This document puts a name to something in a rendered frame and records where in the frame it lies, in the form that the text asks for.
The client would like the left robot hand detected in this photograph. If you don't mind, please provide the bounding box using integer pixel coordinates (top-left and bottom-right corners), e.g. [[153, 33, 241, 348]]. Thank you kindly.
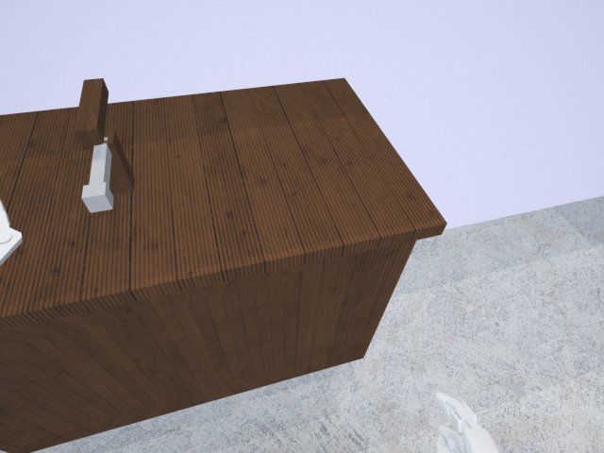
[[0, 199, 22, 266]]

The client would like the counter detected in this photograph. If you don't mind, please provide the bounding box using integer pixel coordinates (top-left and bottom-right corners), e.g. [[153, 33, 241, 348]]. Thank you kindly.
[[0, 78, 447, 453]]

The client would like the tap lever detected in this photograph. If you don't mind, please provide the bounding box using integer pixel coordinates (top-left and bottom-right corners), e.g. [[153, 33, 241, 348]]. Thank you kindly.
[[81, 137, 113, 213]]

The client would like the right robot hand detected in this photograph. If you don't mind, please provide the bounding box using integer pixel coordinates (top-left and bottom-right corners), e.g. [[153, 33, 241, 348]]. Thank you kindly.
[[435, 392, 499, 453]]

